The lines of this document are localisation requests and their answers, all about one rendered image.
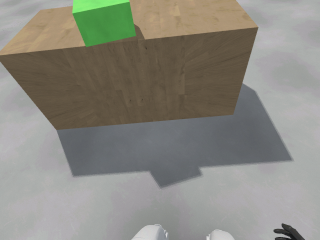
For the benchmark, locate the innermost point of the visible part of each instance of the robot thigh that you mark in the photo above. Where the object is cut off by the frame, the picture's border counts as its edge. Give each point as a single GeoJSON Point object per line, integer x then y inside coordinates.
{"type": "Point", "coordinates": [152, 232]}
{"type": "Point", "coordinates": [219, 235]}

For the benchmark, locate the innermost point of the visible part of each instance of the left robot thigh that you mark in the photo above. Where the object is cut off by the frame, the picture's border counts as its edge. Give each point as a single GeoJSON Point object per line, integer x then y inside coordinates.
{"type": "Point", "coordinates": [152, 232]}

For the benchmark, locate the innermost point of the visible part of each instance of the right robot thigh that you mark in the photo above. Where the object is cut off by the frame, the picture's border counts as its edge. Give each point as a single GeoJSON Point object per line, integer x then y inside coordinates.
{"type": "Point", "coordinates": [219, 235]}

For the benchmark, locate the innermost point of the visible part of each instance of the pedestal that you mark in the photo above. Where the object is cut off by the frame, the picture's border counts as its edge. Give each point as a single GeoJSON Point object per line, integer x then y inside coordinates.
{"type": "Point", "coordinates": [188, 60]}

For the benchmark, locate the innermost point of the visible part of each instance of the carton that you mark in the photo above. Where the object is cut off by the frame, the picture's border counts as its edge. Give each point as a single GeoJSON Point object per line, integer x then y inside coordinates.
{"type": "Point", "coordinates": [102, 21]}

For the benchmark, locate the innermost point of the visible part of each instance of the right robot hand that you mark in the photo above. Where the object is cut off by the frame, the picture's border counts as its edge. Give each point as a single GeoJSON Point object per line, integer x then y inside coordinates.
{"type": "Point", "coordinates": [288, 231]}

